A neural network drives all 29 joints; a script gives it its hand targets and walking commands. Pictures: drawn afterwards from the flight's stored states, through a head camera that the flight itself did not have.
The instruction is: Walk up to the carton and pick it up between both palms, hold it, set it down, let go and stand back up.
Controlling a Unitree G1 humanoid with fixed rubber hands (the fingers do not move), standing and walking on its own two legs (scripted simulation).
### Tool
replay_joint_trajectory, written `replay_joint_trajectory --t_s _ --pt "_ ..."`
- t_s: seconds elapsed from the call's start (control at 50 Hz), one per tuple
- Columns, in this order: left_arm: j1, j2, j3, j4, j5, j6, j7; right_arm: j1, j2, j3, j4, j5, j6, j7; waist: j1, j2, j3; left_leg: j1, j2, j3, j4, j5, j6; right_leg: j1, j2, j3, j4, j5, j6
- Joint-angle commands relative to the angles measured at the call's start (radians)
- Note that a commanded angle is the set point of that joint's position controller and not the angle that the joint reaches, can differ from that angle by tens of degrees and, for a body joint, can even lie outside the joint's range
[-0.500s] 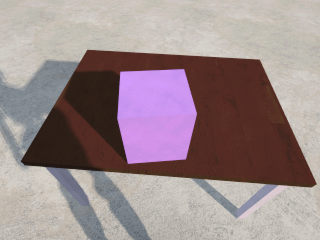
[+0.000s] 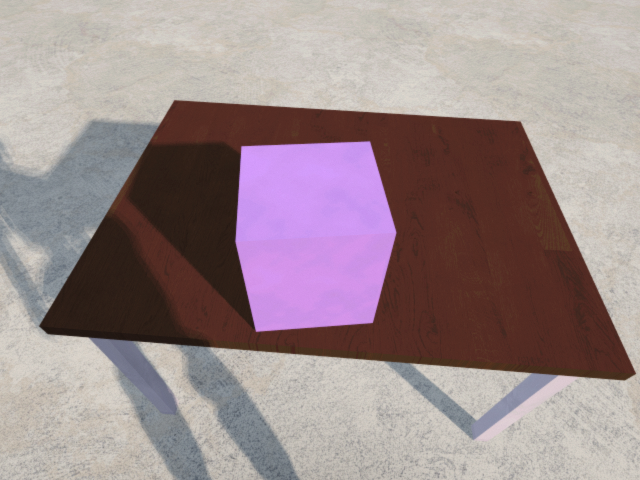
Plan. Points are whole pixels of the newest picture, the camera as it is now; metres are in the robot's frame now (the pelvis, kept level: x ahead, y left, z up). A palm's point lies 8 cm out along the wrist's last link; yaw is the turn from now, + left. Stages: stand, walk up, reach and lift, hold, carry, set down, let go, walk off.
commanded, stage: stand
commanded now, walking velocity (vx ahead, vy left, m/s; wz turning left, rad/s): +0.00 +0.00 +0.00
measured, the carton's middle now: (311, 239) +0.49 +0.03 -0.04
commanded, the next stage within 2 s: none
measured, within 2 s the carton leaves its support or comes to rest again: neither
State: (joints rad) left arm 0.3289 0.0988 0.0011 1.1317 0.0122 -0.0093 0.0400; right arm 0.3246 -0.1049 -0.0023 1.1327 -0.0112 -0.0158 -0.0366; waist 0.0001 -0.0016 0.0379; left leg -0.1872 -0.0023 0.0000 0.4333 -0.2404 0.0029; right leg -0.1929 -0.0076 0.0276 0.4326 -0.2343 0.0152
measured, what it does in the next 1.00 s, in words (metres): stands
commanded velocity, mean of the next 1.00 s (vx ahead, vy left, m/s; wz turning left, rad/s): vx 0.00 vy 0.00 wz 0.00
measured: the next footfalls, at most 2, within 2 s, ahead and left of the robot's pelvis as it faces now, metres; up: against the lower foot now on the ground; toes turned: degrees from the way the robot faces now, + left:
none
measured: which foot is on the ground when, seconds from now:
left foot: down 0.00-1.00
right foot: down 0.00-1.00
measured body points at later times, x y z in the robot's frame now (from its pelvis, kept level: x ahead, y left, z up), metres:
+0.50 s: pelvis +0.00 +0.00 +0.00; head +0.02 +0.00 +0.45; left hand -0.03 +0.20 -0.16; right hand -0.03 -0.20 -0.16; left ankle -0.01 +0.12 -0.74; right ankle +0.00 -0.13 -0.74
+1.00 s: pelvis +0.00 +0.00 +0.00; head +0.01 +0.00 +0.45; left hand -0.03 +0.20 -0.16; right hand -0.03 -0.21 -0.16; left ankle -0.01 +0.12 -0.74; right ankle +0.00 -0.13 -0.74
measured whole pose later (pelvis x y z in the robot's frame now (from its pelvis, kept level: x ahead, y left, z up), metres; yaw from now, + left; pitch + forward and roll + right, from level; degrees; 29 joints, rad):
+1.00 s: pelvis +0.00 +0.00 +0.00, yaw +0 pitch -1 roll +0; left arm 0.33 0.10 0.00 1.13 0.01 -0.01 0.04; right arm 0.33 -0.11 0.00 1.12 -0.01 -0.01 -0.04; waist 0.00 0.01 0.04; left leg -0.17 0.00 0.00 0.43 -0.24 0.00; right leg -0.18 -0.01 0.03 0.43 -0.23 0.01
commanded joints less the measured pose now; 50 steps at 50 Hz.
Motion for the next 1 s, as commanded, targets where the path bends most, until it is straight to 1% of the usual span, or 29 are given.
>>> replay_joint_trajectory --t_s 0.0,0.04,0.08,0.1,0.16,0.2,0.24,0.3,0.32,0.36,0.38,0.4,0.44,0.46,0.52,0.62,0.64,0.66,0.68,0.7,0.74,0.78,0.8,0.84,0.86,0.92,0.94,0.96,0.98 --pt "0.106 0.061 0.008 -0.001 -0.005 -0.008 0.004 0.086 -0.083 -0.014 -0.01 0.0 -0.007 -0.003 0.004 0.011 0.018 0.002 0.082 -0.065 -0.075 0.123 0.037 -0.018 -0.063 0.05 -0.062 0.137 -0.032" --pt "0.078 0.106 0.021 -0.009 -0.001 -0.009 0.006 0.107 -0.063 -0.01 -0.008 0.003 -0.011 -0.006 -0.013 -0.021 0.026 0.019 0.085 -0.069 -0.067 0.15 0.035 -0.026 -0.063 0.048 -0.071 0.141 -0.035" --pt "0.097 0.105 0.024 -0.008 0.0 -0.01 0.006 0.101 -0.066 -0.012 -0.004 0.001 -0.009 -0.007 -0.003 0.03 0.038 -0.015 0.081 -0.061 -0.07 0.134 0.035 -0.004 -0.07 0.059 -0.064 0.148 -0.036" --pt "0.108 0.077 0.016 0.003 -0.002 -0.008 0.007 0.097 -0.091 -0.018 -0.011 0.004 -0.009 -0.009 0.001 -0.022 0.006 0.019 0.086 -0.067 -0.068 0.149 0.043 -0.006 -0.066 0.05 -0.06 0.152 -0.035" --pt "0.093 0.046 0.008 0.003 -0.004 -0.003 0.005 0.106 -0.09 -0.019 -0.007 -0.001 -0.012 -0.01 -0.003 0.002 0.024 0.024 0.088 -0.06 -0.066 0.188 0.036 -0.006 -0.064 0.041 -0.048 0.162 -0.029" --pt "0.088 0.063 0.014 0.004 -0.005 0.001 0.005 0.089 -0.068 -0.009 -0.013 0.001 -0.011 -0.01 0.003 -0.02 0.064 -0.029 0.094 -0.072 -0.086 0.149 0.041 0.004 -0.064 0.045 -0.051 0.152 -0.034" --pt "0.09 0.052 0.009 -0.004 -0.004 -0.001 0.003 0.097 -0.077 -0.012 -0.006 -0.001 -0.007 -0.007 0.004 0.022 0.071 -0.022 0.08 -0.061 -0.089 0.112 0.036 -0.006 -0.064 0.046 -0.053 0.13 -0.032" --pt "0.097 0.079 0.013 0.004 -0.002 0.005 0.01 0.104 -0.071 -0.015 -0.009 -0.002 -0.007 -0.003 -0.001 0.045 0.105 -0.049 0.083 -0.074 -0.091 0.109 0.035 -0.011 -0.071 0.047 -0.063 0.132 -0.03" --pt "0.086 0.09 0.017 0.002 -0.001 0.005 0.009 0.112 -0.058 -0.007 -0.005 0.0 -0.008 -0.007 -0.005 0.007 0.072 -0.024 0.087 -0.079 -0.096 0.097 0.037 -0.007 -0.066 0.042 -0.068 0.114 -0.035" --pt "0.081 0.071 0.012 -0.004 -0.002 0.004 0.0 0.112 -0.053 -0.008 -0.007 0.004 -0.004 -0.004 -0.005 -0.004 0.07 -0.027 0.081 -0.077 -0.099 0.039 0.042 -0.038 -0.065 0.048 -0.077 0.068 -0.032" --pt "0.102 0.072 0.01 -0.002 -0.005 0.001 -0.003 0.105 -0.082 -0.013 -0.002 0.0 0.003 -0.007 0.005 0.016 0.08 -0.023 0.082 -0.072 -0.103 0.019 0.041 -0.034 -0.061 0.05 -0.082 0.063 -0.028" --pt "0.083 0.083 0.011 -0.005 -0.004 -0.003 -0.001 0.109 -0.087 -0.017 -0.013 0.003 -0.001 -0.006 -0.008 -0.02 0.047 0.005 0.078 -0.071 -0.086 0.071 0.038 -0.024 -0.068 0.051 -0.084 0.073 -0.038" --pt "0.079 0.09 0.015 -0.004 -0.005 -0.008 0.006 0.114 -0.062 -0.01 -0.009 0.002 -0.008 -0.003 -0.011 0.007 0.049 -0.019 0.083 -0.073 -0.088 0.107 0.042 0.012 -0.072 0.051 -0.073 0.126 -0.039" --pt "0.075 0.103 0.022 -0.005 -0.003 -0.006 0.002 0.096 -0.056 -0.006 -0.011 0.0 -0.009 -0.005 0.002 0.023 0.027 -0.024 0.089 -0.078 -0.092 0.096 0.042 0.024 -0.066 0.047 -0.066 0.13 -0.038" --pt "0.097 0.073 0.014 0.006 0.001 -0.003 -0.002 0.118 -0.055 -0.009 -0.008 -0.002 -0.005 -0.005 0.003 0.025 0.06 -0.046 0.081 -0.063 -0.095 0.086 0.037 0.029 -0.069 0.047 -0.067 0.129 -0.037" --pt "0.103 0.062 0.008 0.012 -0.003 -0.001 0.001 0.101 -0.077 -0.019 -0.018 -0.001 -0.007 -0.002 -0.001 -0.036 0.062 -0.005 0.088 -0.058 -0.077 0.096 0.037 -0.019 -0.068 0.05 -0.088 0.094 -0.039" --pt "0.094 0.079 0.013 0.006 -0.003 -0.003 0.004 0.108 -0.085 -0.02 -0.019 -0.003 -0.006 -0.004 0.0 0.002 0.054 0.008 0.086 -0.064 -0.085 0.093 0.04 -0.023 -0.076 0.056 -0.085 0.106 -0.042" --pt "0.089 0.095 0.016 0.002 -0.001 -0.002 0.006 0.113 -0.038 -0.008 -0.014 0.0 -0.004 -0.004 -0.007 -0.024 0.082 -0.036 0.08 -0.061 -0.091 0.078 0.035 -0.017 -0.07 0.054 -0.085 0.097 -0.037" --pt "0.086 0.085 0.018 0.001 -0.004 -0.004 0.004 0.115 -0.075 -0.016 -0.011 0.0 -0.001 -0.005 -0.002 -0.004 0.069 -0.017 0.077 -0.059 -0.092 0.065 0.035 -0.021 -0.071 0.055 -0.095 0.063 -0.04" --pt "0.08 0.073 0.016 -0.003 -0.001 -0.004 0.003 0.135 -0.058 -0.014 -0.012 0.004 -0.006 -0.002 -0.018 -0.002 0.031 -0.01 0.087 -0.076 -0.087 0.077 0.037 0.012 -0.064 0.04 -0.071 0.097 -0.035" --pt "0.097 0.058 0.01 0.0 0.0 -0.005 0.002 0.106 -0.087 -0.015 -0.014 -0.002 -0.005 -0.006 -0.001 -0.014 0.047 -0.015 0.084 -0.066 -0.09 0.104 0.035 0.004 -0.067 0.044 -0.069 0.121 -0.036" --pt "0.123 0.092 0.019 0.009 -0.011 -0.002 0.004 0.101 -0.062 -0.01 -0.022 0.0 -0.012 -0.005 0.012 0.029 0.024 0.012 0.087 -0.064 -0.092 0.116 0.037 0.003 -0.066 0.052 -0.071 0.131 -0.034" --pt "0.096 0.074 0.018 0.002 -0.005 -0.002 0.005 0.099 -0.067 -0.014 -0.015 0.001 -0.011 -0.002 0.005 0.068 0.029 -0.006 0.079 -0.06 -0.099 0.077 0.032 0.002 -0.062 0.048 -0.067 0.113 -0.037" --pt "0.066 0.078 0.016 -0.014 -0.002 0.002 0.005 0.124 -0.064 -0.01 -0.008 -0.001 -0.009 -0.003 -0.01 0.022 0.065 -0.049 0.081 -0.064 -0.094 0.077 0.03 0.009 -0.073 0.048 -0.065 0.112 -0.038" --pt "0.069 0.093 0.021 -0.013 -0.001 0.002 0.005 0.128 -0.087 -0.018 -0.004 0.0 -0.007 -0.003 -0.014 0.034 0.051 -0.038 0.08 -0.068 -0.101 0.074 0.029 0.008 -0.064 0.04 -0.067 0.109 -0.032" --pt "0.138 0.059 0.007 0.013 0.001 -0.002 0.001 0.113 -0.081 -0.014 -0.014 0.0 0.002 -0.008 0.012 -0.028 0.097 -0.012 0.081 -0.058 -0.085 0.093 0.03 -0.049 -0.069 0.051 -0.094 0.089 -0.034" --pt "0.096 0.051 0.006 0.005 -0.005 -0.003 -0.001 0.115 -0.084 -0.014 -0.019 0.006 0.0 -0.008 -0.006 -0.045 0.077 -0.003 0.086 -0.07 -0.085 0.086 0.032 -0.04 -0.058 0.047 -0.082 0.099 -0.036" --pt "0.116 0.066 0.011 0.005 -0.002 -0.004 0.0 0.115 -0.093 -0.015 -0.013 0.003 -0.002 -0.005 0.007 -0.028 0.065 -0.032 0.083 -0.067 -0.087 0.071 0.032 -0.005 -0.065 0.055 -0.083 0.099 -0.034" --pt "0.088 0.056 0.008 0.001 0.0 -0.001 -0.004 0.112 -0.098 -0.018 -0.022 0.005 -0.001 -0.001 -0.003 -0.044 0.063 -0.037 0.074 -0.065 -0.089 0.043 0.031 -0.013 -0.066 0.053 -0.089 0.064 -0.038"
